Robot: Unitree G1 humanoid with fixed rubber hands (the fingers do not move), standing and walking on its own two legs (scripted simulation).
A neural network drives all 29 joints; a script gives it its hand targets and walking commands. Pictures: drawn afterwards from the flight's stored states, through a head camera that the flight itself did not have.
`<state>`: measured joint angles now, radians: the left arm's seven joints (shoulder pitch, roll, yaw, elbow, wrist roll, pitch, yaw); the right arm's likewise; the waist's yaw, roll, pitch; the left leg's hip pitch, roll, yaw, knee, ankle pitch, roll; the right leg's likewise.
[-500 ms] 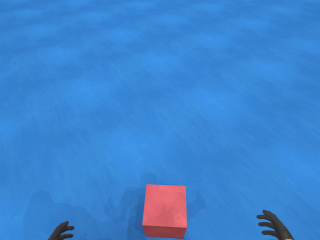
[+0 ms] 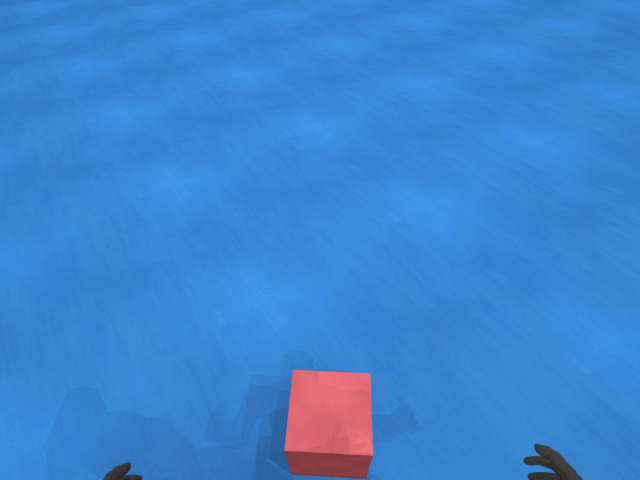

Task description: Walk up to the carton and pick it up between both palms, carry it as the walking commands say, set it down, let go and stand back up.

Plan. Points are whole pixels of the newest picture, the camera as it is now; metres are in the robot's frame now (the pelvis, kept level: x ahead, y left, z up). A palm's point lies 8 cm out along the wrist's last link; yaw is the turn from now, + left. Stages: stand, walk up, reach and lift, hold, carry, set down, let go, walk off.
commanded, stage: stand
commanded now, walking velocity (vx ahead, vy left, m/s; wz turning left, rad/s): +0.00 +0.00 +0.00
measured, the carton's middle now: (329, 425) +0.38 +0.00 -0.65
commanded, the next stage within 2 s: none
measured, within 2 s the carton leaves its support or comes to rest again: neither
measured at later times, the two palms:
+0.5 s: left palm out of the picture +0.08 +0.31 -0.10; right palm out of the picture +0.08 -0.31 -0.10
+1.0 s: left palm out of the picture +0.07 +0.31 -0.10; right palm out of the picture +0.08 -0.31 -0.10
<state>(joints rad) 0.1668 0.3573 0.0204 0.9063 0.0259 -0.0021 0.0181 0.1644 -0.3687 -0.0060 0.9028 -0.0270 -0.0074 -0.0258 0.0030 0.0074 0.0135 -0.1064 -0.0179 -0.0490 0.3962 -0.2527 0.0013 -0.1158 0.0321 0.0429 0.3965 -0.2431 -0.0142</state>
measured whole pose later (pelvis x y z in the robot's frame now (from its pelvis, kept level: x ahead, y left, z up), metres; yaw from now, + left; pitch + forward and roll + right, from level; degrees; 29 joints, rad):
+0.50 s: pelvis -0.01 +0.00 +0.00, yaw +0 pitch -3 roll +0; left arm 0.15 0.38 0.00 1.00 0.02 -0.01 0.01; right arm 0.15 -0.38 0.00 0.99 -0.02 -0.01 -0.02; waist 0.00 0.01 0.02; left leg -0.10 -0.02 -0.05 0.35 -0.21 0.00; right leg -0.11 0.03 0.04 0.36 -0.20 -0.01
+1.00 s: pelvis -0.01 +0.00 +0.00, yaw +0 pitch -2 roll +0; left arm 0.13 0.39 0.00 1.04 0.02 -0.01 0.01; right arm 0.13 -0.39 0.00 1.03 -0.01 -0.01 -0.01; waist 0.00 0.00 0.03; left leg -0.09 -0.02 -0.05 0.34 -0.20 0.00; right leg -0.10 0.03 0.04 0.34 -0.19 -0.01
